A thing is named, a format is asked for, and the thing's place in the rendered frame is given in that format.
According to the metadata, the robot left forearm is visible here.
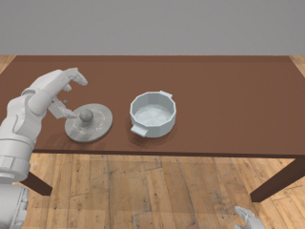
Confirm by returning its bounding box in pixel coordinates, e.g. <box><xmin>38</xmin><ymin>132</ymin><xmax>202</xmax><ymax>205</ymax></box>
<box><xmin>0</xmin><ymin>87</ymin><xmax>52</xmax><ymax>184</ymax></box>

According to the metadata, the left robot hand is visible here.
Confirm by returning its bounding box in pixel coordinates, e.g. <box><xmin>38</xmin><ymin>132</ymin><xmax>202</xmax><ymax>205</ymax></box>
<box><xmin>30</xmin><ymin>68</ymin><xmax>88</xmax><ymax>119</ymax></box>

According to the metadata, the knob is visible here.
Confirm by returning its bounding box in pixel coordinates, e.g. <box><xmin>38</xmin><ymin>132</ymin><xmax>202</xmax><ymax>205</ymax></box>
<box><xmin>79</xmin><ymin>109</ymin><xmax>93</xmax><ymax>122</ymax></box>

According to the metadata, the lid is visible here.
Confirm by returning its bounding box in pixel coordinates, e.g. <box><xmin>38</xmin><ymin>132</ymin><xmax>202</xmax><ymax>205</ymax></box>
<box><xmin>65</xmin><ymin>103</ymin><xmax>113</xmax><ymax>143</ymax></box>

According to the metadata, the table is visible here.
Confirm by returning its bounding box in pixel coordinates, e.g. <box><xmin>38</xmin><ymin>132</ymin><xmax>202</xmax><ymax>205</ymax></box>
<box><xmin>0</xmin><ymin>55</ymin><xmax>305</xmax><ymax>203</ymax></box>

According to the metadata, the right robot hand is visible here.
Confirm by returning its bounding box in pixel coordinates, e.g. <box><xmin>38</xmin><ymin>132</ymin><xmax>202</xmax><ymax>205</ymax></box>
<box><xmin>234</xmin><ymin>206</ymin><xmax>265</xmax><ymax>229</ymax></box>

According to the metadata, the robot left upper arm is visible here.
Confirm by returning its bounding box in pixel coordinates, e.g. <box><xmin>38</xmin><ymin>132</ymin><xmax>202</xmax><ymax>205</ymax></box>
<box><xmin>0</xmin><ymin>183</ymin><xmax>30</xmax><ymax>229</ymax></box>

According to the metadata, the pot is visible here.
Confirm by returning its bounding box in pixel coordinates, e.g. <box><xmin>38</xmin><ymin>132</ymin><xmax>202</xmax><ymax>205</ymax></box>
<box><xmin>130</xmin><ymin>91</ymin><xmax>176</xmax><ymax>138</ymax></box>

